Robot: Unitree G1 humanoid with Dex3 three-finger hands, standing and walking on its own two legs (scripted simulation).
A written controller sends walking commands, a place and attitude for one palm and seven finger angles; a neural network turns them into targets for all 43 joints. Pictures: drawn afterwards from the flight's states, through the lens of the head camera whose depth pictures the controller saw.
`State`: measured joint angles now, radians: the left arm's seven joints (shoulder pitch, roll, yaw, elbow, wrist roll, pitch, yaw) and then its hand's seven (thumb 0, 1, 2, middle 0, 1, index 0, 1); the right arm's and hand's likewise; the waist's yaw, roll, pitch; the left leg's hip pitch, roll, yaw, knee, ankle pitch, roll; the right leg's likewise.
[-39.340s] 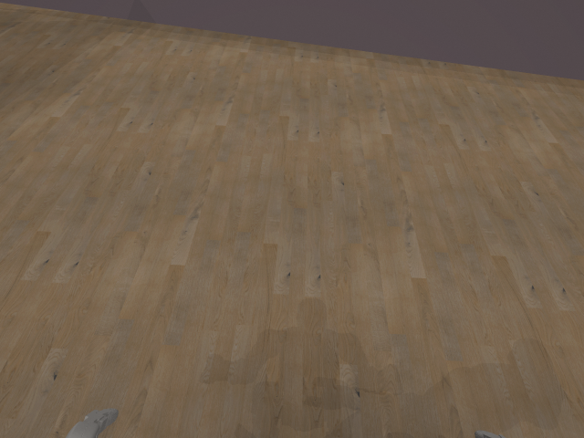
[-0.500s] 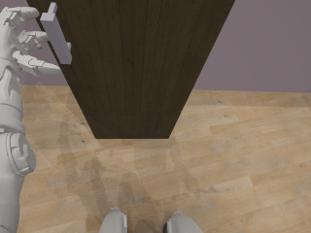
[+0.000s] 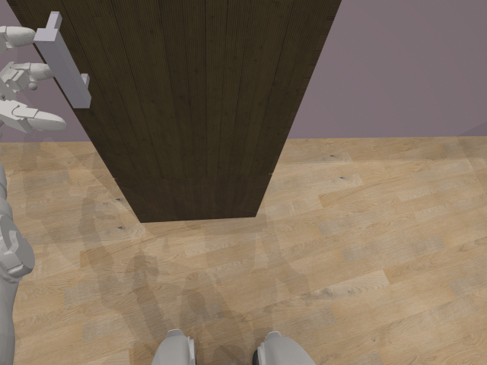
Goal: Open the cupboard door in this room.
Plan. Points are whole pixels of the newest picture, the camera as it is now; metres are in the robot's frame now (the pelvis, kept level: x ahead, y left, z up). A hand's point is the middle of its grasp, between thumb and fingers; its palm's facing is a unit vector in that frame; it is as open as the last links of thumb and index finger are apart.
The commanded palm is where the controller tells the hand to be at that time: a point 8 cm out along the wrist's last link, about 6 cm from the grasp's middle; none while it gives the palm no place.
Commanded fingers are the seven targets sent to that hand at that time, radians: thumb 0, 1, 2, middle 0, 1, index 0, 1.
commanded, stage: move the hooked fingers beside the handle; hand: left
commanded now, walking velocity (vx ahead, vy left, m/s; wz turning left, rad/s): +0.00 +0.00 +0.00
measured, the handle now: (69, 62) +0.56 +0.22 +0.11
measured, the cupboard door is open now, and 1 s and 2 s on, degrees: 0 0 0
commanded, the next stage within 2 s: slide the fingers in behind the handle in 0.90 s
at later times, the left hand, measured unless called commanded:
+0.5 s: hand (22, 82) +0.52 +0.27 +0.12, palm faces +0.00 -1.00 +0.03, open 14.0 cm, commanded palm +0.50 +0.31 +0.11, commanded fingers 0.00 -0.50 0.30 -0.30 -1.20 -0.30 -1.20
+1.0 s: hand (22, 88) +0.51 +0.28 +0.11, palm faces +0.00 -1.00 +0.01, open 14.0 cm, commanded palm +0.50 +0.31 +0.11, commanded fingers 0.00 -0.50 0.30 -0.30 -1.20 -0.30 -1.20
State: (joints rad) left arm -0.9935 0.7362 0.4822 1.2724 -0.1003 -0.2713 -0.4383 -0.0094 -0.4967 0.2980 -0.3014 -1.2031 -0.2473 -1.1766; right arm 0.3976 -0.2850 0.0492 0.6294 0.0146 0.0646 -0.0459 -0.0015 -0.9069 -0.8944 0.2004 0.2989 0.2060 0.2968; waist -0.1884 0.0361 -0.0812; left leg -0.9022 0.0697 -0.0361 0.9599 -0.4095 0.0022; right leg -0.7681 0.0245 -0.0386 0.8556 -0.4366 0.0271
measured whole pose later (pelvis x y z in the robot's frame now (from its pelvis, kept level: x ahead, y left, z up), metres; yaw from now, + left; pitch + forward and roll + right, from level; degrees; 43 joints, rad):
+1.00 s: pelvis +0.00 +0.01 +0.00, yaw -1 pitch +21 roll -5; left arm -1.01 0.77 0.49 1.26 -0.09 -0.25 -0.47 -0.01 -0.50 0.30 -0.30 -1.20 -0.30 -1.20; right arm 0.42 -0.28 0.06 0.61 0.00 0.07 -0.05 0.00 -0.91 -0.89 0.20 0.30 0.21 0.30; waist -0.20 0.03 -0.08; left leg -0.95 0.07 -0.04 0.99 -0.41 0.02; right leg -0.81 0.02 -0.03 0.86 -0.43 0.04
